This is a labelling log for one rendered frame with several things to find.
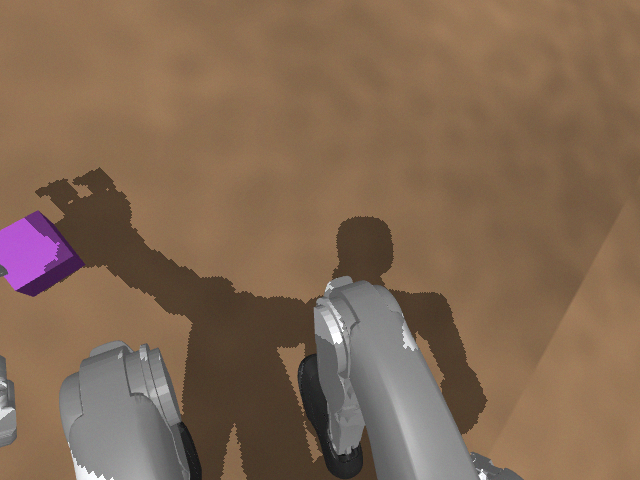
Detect right robot hand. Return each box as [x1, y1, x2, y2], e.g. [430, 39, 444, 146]
[470, 452, 524, 480]

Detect small box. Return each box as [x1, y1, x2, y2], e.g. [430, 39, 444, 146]
[0, 210, 85, 297]

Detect right robot foot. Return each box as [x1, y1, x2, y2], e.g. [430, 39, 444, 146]
[298, 354, 363, 479]

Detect left robot arm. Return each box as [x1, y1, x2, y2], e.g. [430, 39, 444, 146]
[0, 355, 17, 447]

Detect left robot foot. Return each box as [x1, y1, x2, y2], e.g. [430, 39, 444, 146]
[177, 421, 202, 480]

